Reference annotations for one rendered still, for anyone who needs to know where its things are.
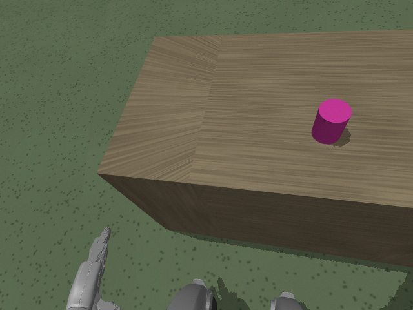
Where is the can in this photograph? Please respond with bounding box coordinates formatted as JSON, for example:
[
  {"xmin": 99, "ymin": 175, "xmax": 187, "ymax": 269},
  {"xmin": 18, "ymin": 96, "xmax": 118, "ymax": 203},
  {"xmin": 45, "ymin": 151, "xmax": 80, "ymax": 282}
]
[{"xmin": 312, "ymin": 99, "xmax": 352, "ymax": 145}]

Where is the left robot hand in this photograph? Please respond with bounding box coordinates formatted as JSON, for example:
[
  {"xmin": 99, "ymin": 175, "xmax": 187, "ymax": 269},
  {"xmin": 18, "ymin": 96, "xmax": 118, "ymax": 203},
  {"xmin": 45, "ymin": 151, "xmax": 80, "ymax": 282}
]
[{"xmin": 66, "ymin": 227, "xmax": 121, "ymax": 310}]

